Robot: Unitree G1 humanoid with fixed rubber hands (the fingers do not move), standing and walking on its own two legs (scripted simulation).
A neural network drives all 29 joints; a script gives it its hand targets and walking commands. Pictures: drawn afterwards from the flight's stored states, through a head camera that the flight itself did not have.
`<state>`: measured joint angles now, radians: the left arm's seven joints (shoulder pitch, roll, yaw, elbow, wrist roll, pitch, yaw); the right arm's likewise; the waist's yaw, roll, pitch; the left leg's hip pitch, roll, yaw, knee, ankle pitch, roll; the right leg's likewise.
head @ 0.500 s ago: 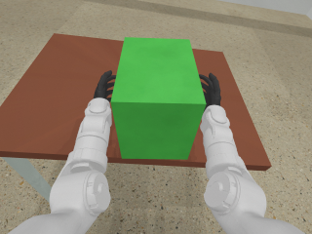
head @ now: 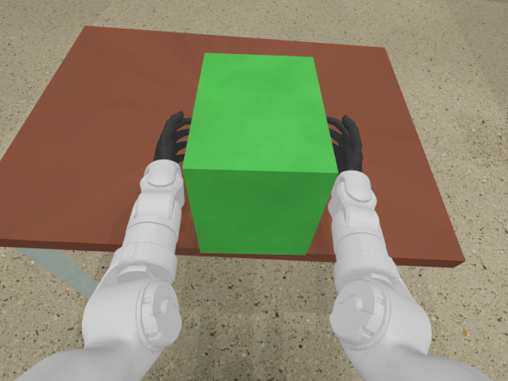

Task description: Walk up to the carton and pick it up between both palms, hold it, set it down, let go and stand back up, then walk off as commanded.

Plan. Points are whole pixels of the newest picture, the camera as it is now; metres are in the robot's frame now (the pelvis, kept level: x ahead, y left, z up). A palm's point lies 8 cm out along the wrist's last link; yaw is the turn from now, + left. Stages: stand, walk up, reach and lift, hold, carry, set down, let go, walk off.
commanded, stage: set down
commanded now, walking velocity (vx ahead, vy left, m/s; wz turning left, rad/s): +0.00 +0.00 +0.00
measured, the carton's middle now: (256, 155) +0.48 +0.05 +0.03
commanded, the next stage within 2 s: none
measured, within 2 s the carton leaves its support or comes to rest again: rests again in 0.26 s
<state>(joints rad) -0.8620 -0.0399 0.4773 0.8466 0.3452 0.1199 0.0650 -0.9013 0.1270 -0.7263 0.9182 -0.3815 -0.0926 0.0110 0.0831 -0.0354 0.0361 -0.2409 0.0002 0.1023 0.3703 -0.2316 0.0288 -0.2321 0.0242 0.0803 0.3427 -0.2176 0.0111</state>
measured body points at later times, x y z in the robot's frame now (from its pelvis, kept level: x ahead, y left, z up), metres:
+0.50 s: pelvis -0.01 +0.00 +0.00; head +0.08 +0.03 +0.44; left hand +0.43 +0.19 +0.06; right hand +0.45 -0.10 +0.08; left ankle -0.04 +0.09 -0.75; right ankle -0.03 -0.13 -0.75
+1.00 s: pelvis -0.01 +0.00 +0.00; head +0.08 +0.03 +0.44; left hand +0.42 +0.19 +0.06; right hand +0.45 -0.10 +0.07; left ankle -0.04 +0.09 -0.75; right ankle -0.03 -0.13 -0.75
